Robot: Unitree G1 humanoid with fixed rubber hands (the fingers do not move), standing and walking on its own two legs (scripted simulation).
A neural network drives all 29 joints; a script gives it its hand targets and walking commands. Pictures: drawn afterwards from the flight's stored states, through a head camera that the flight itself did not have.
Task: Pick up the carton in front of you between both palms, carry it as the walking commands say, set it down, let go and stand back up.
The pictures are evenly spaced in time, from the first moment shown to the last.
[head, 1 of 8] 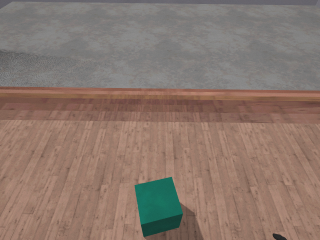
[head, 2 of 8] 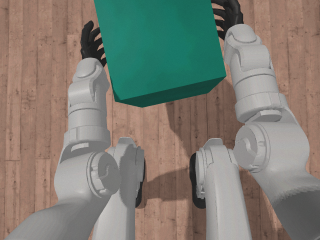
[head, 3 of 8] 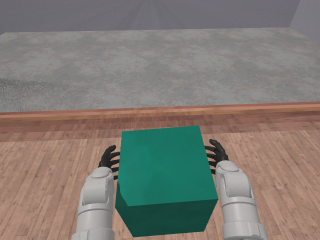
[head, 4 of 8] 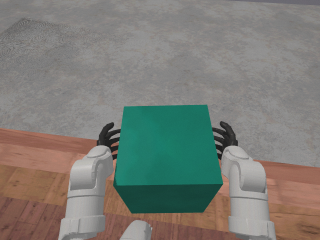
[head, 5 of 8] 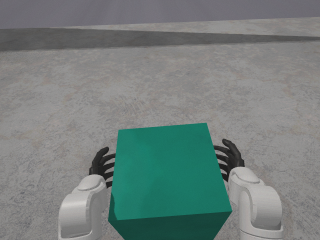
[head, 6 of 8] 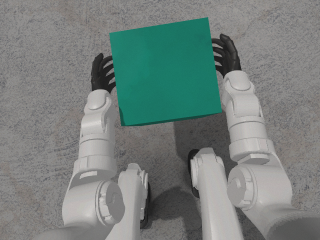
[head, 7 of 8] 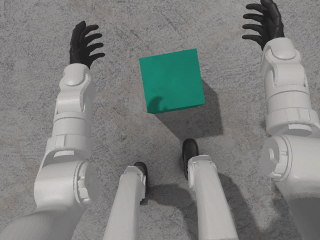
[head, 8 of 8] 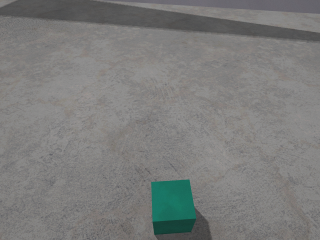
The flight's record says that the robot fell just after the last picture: no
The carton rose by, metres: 0.69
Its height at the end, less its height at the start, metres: -1.12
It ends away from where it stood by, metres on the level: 3.97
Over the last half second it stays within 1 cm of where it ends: yes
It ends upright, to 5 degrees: yes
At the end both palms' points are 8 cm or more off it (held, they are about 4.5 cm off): yes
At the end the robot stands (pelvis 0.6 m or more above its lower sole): yes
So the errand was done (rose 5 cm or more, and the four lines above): yes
